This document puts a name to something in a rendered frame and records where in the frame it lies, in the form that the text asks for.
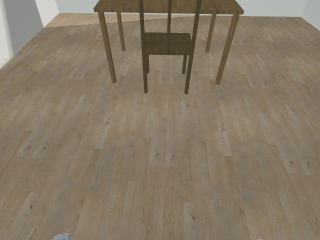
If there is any table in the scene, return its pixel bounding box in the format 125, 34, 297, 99
93, 0, 244, 85

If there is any chair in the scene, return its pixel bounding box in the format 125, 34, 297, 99
139, 0, 202, 94

